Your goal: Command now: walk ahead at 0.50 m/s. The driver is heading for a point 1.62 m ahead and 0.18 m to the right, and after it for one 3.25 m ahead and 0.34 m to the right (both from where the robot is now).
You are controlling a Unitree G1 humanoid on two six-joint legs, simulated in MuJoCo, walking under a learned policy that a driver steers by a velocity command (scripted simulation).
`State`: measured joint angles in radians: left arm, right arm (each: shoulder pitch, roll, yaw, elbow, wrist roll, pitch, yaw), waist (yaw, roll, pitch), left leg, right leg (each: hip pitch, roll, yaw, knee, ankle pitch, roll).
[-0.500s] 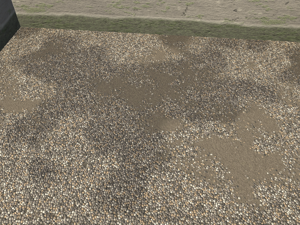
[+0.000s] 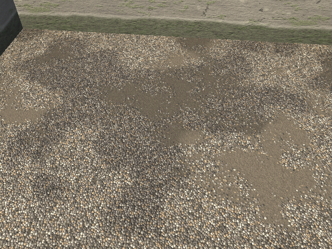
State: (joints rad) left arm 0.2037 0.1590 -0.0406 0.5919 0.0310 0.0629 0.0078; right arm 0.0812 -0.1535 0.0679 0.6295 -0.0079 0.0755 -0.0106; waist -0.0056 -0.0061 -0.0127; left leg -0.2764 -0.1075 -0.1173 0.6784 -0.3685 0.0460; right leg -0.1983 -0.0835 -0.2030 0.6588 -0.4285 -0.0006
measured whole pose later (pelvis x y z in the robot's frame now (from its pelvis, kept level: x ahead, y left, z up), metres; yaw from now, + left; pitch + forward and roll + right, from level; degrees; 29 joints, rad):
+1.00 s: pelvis +0.00 +0.00 +0.02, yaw +0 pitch -1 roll +0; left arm 0.26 0.17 -0.04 0.65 0.02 0.08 0.01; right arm 0.09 -0.15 0.06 0.69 -0.02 0.07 0.01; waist 0.00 0.00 0.00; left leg -0.20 -0.10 -0.12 0.48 -0.26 0.04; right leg -0.13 -0.07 -0.19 0.47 -0.33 0.00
